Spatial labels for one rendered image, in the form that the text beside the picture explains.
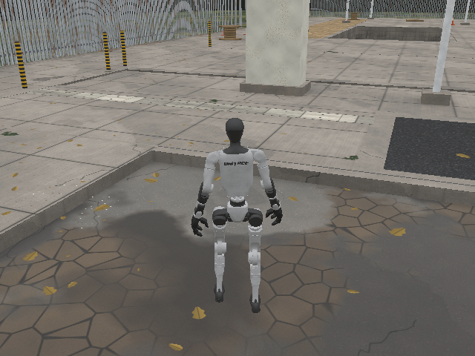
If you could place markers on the right robot upper arm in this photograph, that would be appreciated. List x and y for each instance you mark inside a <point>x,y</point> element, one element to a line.
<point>259,156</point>

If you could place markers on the right robot shin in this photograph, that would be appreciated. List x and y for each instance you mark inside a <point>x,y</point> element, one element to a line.
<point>255,277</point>

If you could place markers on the left robot forearm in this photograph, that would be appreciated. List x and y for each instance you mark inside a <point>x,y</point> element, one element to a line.
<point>201,203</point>

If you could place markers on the right robot foot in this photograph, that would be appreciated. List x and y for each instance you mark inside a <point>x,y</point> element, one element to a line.
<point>255,306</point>

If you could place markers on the right robot forearm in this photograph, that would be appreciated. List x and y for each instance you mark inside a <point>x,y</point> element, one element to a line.
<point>272,196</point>

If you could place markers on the left robot upper arm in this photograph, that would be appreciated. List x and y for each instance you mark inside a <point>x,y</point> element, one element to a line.
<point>209,170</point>

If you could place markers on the robot right hand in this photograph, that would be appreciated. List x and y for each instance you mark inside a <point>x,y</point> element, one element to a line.
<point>276,213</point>

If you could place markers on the robot left hand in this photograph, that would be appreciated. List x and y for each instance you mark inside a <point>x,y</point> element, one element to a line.
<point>196,227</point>

